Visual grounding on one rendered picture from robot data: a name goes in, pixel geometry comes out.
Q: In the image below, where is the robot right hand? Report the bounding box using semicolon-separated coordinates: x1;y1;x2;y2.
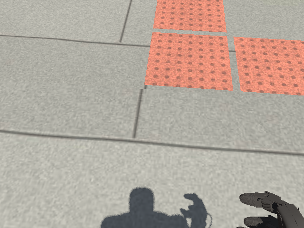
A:
237;191;304;228

